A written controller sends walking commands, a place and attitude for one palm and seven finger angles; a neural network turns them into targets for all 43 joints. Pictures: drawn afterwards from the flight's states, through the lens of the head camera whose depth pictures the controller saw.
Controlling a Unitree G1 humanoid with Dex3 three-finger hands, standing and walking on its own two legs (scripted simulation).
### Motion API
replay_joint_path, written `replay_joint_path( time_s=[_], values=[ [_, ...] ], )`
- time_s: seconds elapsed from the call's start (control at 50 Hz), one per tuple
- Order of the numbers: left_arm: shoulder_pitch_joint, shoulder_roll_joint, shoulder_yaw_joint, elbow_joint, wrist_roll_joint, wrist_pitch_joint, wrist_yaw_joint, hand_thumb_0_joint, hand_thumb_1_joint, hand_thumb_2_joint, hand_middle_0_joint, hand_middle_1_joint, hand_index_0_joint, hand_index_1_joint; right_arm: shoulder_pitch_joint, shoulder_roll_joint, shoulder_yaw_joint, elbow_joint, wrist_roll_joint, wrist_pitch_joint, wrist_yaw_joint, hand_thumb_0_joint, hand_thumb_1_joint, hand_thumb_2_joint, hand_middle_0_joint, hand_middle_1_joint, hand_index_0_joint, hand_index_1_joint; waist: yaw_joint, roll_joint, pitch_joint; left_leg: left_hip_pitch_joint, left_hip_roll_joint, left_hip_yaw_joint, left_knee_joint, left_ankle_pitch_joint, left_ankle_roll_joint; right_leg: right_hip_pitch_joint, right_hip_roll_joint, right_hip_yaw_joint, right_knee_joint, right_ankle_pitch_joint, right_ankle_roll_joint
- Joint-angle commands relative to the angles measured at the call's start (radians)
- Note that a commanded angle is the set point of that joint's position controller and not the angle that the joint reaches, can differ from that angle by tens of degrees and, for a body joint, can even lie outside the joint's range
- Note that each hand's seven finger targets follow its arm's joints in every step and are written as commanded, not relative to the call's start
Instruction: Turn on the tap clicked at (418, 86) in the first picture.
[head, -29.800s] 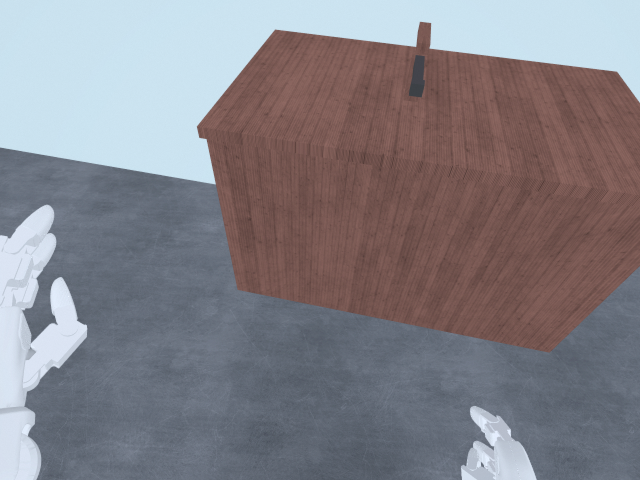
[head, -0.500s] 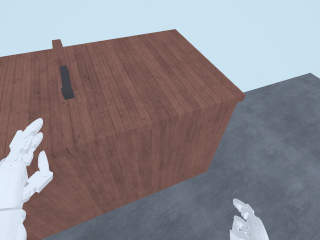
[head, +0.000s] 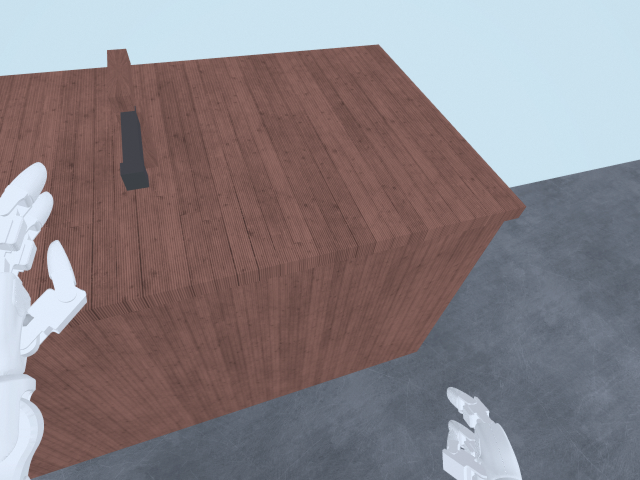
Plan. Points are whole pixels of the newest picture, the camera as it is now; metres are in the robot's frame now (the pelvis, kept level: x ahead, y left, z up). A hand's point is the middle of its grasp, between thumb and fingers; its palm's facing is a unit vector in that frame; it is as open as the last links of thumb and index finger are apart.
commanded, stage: shuffle to correct the standing spot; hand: left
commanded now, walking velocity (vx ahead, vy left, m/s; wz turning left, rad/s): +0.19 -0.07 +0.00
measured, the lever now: (134, 175) +0.45 +0.29 +0.11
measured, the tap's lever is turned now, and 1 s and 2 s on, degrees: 0 0 0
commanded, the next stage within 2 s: come to a stop and stand still in 0.66 s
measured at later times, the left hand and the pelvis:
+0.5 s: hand (132, 234) +0.29 +0.21 +0.19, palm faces +0.33 -0.81 -0.48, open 7.4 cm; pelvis +0.07 -0.02 +0.00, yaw -3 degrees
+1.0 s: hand (170, 195) +0.33 +0.18 +0.20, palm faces +0.48 -0.78 -0.40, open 7.4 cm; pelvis +0.12 -0.07 +0.01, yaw +1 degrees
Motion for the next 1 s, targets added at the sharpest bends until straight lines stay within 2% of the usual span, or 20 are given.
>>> replay_joint_path(
  time_s=[0.0,0.04,0.08,0.12,0.16,0.28,0.42,0.44,0.46,0.48,0.5,0.54,0.6,0.68,0.7,0.74,0.78,0.88,0.94,0.98],
  values=[
    [-0.043,0.223,0.175,-0.357,-0.007,-0.121,0.046,0.000,0.900,0.900,-0.200,-0.300,-0.200,-0.300,-0.095,-0.127,-0.066,-0.158,0.010,-0.059,-0.006,0.000,-0.900,-0.900,0.200,0.300,0.200,0.300,0.056,-0.064,-0.179,-0.379,0.008,-0.037,0.210,-0.234,0.007,0.407,-0.370,0.451,-0.166,0.736,-0.253],
    [-0.022,0.206,0.171,-0.371,-0.002,-0.121,0.051,0.000,0.900,0.900,-0.200,-0.300,-0.200,-0.300,-0.087,-0.111,-0.054,-0.148,0.003,-0.045,-0.006,0.000,-0.900,-0.900,0.200,0.300,0.200,0.300,0.024,-0.017,-0.151,-0.259,0.038,-0.013,-0.009,-0.143,0.013,0.283,-0.307,0.333,-0.133,0.598,-0.191],
    [-0.046,0.175,0.141,-0.355,-0.012,-0.102,0.042,0.000,0.900,0.900,-0.200,-0.300,-0.200,-0.300,-0.061,-0.112,-0.058,-0.127,0.000,-0.037,-0.014,0.000,-0.900,-0.900,0.200,0.300,0.200,0.300,-0.048,0.165,-0.187,0.176,-0.033,0.084,-0.305,0.242,-0.005,-0.004,-0.127,0.086,0.083,0.403,-0.079],
    [-0.075,0.176,0.134,-0.359,-0.004,-0.113,0.039,0.000,0.900,0.900,-0.200,-0.300,-0.200,-0.300,-0.069,-0.157,-0.094,-0.150,-0.002,-0.034,-0.010,0.000,-0.900,-0.900,0.200,0.300,0.200,0.300,-0.042,0.447,-0.210,0.423,0.342,-0.536,-0.449,0.589,0.166,-0.396,0.042,0.012,0.563,-0.210,0.023],
    [-0.035,0.179,0.158,-0.175,-0.005,-0.093,0.018,0.000,0.900,0.900,-0.200,-0.300,-0.200,-0.300,-0.062,-0.154,-0.092,-0.141,-0.001,-0.027,-0.002,0.000,-0.900,-0.900,0.200,0.300,0.200,0.300,-0.032,0.126,-0.126,0.266,0.371,-0.505,-0.474,0.415,0.252,-0.450,-0.023,0.099,0.639,-0.137,0.026],
    [-0.020,0.158,0.105,-0.333,0.025,-0.083,-0.004,0.000,0.900,0.900,-0.200,-0.300,-0.200,-0.300,-0.074,-0.152,-0.087,-0.158,0.005,-0.046,0.012,0.000,-0.900,-0.900,0.200,0.300,0.200,0.300,-0.001,0.250,-0.103,0.110,0.213,-0.102,-0.469,0.463,0.152,-0.277,-0.086,-0.015,0.319,0.105,0.036],
    [0.047,0.218,0.184,-0.287,0.025,-0.084,0.029,0.000,0.900,0.900,-0.200,-0.300,-0.200,-0.300,-0.059,-0.144,-0.071,-0.163,-0.001,-0.055,-0.023,0.000,-0.900,-0.900,0.200,0.300,0.200,0.300,-0.002,0.202,-0.173,-0.043,0.175,-0.009,-0.310,0.322,0.061,0.165,0.005,-0.152,-0.158,0.195,0.042],
    [0.026,0.230,0.192,-0.253,0.027,-0.079,0.033,0.000,0.900,0.900,-0.200,-0.300,-0.200,-0.300,-0.063,-0.142,-0.072,-0.156,0.000,-0.050,-0.026,0.000,-0.900,-0.900,0.200,0.300,0.200,0.300,0.005,0.134,-0.184,-0.128,0.149,0.016,-0.203,0.225,0.046,0.271,-0.027,-0.102,-0.192,0.163,0.026],
    [0.006,0.248,0.201,-0.226,0.032,-0.074,0.037,0.000,0.900,0.900,-0.200,-0.300,-0.200,-0.300,-0.054,-0.128,-0.075,-0.145,-0.001,-0.043,-0.028,0.000,-0.900,-0.900,0.200,0.300,0.200,0.300,0.008,-0.041,-0.212,-0.227,0.071,0.083,0.020,0.068,0.026,0.332,-0.160,0.081,-0.250,0.104,-0.034],
    [0.010,0.249,0.195,-0.201,0.028,-0.066,0.039,0.000,0.900,0.900,-0.200,-0.300,-0.200,-0.300,-0.057,-0.117,-0.073,-0.151,0.001,-0.042,-0.029,0.000,-0.900,-0.900,0.200,0.300,0.200,0.300,0.003,-0.211,-0.211,-0.360,-0.024,0.080,0.239,-0.162,0.002,0.352,-0.353,0.406,-0.335,0.098,-0.142],
    [-0.031,0.265,0.212,-0.220,0.022,-0.062,0.048,0.000,0.900,0.900,-0.200,-0.300,-0.200,-0.300,-0.072,-0.131,-0.075,-0.144,0.002,-0.042,-0.031,0.000,-0.900,-0.900,0.200,0.300,0.200,0.300,0.012,-0.233,-0.154,-0.410,0.009,0.026,0.394,-0.218,-0.006,0.270,-0.446,0.490,-0.391,0.056,-0.197],
    [-0.016,0.199,0.145,-0.204,0.017,-0.062,0.036,0.000,0.900,0.900,-0.200,-0.300,-0.200,-0.300,-0.054,-0.152,-0.089,-0.118,0.013,-0.041,-0.020,0.000,-0.900,-0.900,0.200,0.300,0.200,0.300,0.005,-0.157,-0.141,-0.377,0.048,-0.017,0.436,-0.131,-0.011,0.167,-0.418,0.414,-0.404,-0.125,-0.206],
    [0.031,0.188,0.137,-0.281,0.021,-0.063,0.049,0.000,0.900,0.900,-0.200,-0.300,-0.200,-0.300,-0.097,-0.114,-0.056,-0.115,0.004,-0.013,-0.022,0.000,-0.900,-0.900,0.200,0.300,0.200,0.300,0.001,-0.041,-0.147,-0.184,0.078,0.025,0.145,-0.096,0.001,0.023,-0.344,0.174,-0.348,0.054,-0.169],
    [0.007,0.194,0.132,-0.356,0.004,-0.058,0.060,0.000,0.900,0.900,-0.200,-0.300,-0.200,-0.300,-0.084,-0.123,-0.063,-0.116,-0.010,-0.027,-0.046,0.000,-0.900,-0.900,0.200,0.300,0.200,0.300,-0.025,0.049,-0.170,0.115,-0.023,0.141,-0.257,0.104,-0.014,-0.071,-0.214,0.034,-0.229,-0.057,-0.091],
    [-0.020,0.174,0.110,-0.377,0.002,-0.065,0.059,0.000,0.900,0.900,-0.200,-0.300,-0.200,-0.300,-0.062,-0.135,-0.072,-0.127,-0.007,-0.031,-0.051,0.000,-0.900,-0.900,0.200,0.300,0.200,0.300,-0.028,0.134,-0.170,0.149,0.009,0.078,-0.330,0.101,-0.003,-0.079,-0.167,-0.017,-0.105,-0.068,-0.059],
    [-0.064,0.190,0.119,-0.381,0.017,-0.082,0.064,0.000,0.900,0.900,-0.200,-0.300,-0.200,-0.300,-0.064,-0.163,-0.084,-0.146,-0.001,-0.034,-0.047,0.000,-0.900,-0.900,0.200,0.300,0.200,0.300,-0.020,0.410,-0.101,0.197,0.337,-0.475,-0.553,0.107,0.170,-0.322,-0.014,-0.039,0.281,-0.196,0.016],
    [-0.102,0.265,0.180,-0.338,0.024,-0.085,0.053,0.000,0.900,0.900,-0.200,-0.300,-0.200,-0.300,-0.098,-0.135,-0.075,-0.125,-0.006,-0.045,-0.040,0.000,-0.900,-0.900,0.200,0.300,0.200,0.300,-0.010,0.299,-0.106,0.150,0.354,-0.465,-0.556,0.183,0.203,-0.337,-0.054,0.055,0.421,-0.146,0.017],
    [0.026,0.155,0.106,-0.302,0.025,-0.061,0.044,0.000,0.900,0.900,-0.200,-0.300,-0.200,-0.300,-0.056,-0.145,-0.078,-0.125,0.003,-0.070,-0.014,0.000,-0.900,-0.900,0.200,0.300,0.200,0.300,-0.004,0.298,-0.158,0.123,0.176,-0.043,-0.382,0.572,0.082,-0.085,-0.041,-0.025,0.015,0.066,0.036],
    [0.052,0.154,0.109,-0.209,0.028,-0.043,0.045,0.000,0.900,0.900,-0.200,-0.300,-0.200,-0.300,-0.063,-0.144,-0.067,-0.129,0.013,-0.067,-0.018,0.000,-0.900,-0.900,0.200,0.300,0.200,0.300,-0.006,0.156,-0.145,-0.040,0.143,-0.017,-0.346,0.318,0.027,0.173,-0.040,-0.029,-0.246,0.251,0.049],
    [0.034,0.184,0.132,-0.164,0.028,-0.036,0.051,0.000,0.900,0.900,-0.200,-0.300,-0.200,-0.300,-0.070,-0.136,-0.063,-0.132,0.002,-0.064,-0.028,0.000,-0.900,-0.900,0.200,0.300,0.200,0.300,-0.019,-0.018,-0.135,-0.092,0.040,0.041,-0.242,0.110,-0.020,0.170,-0.159,0.158,-0.305,0.428,0.003]
  ],
)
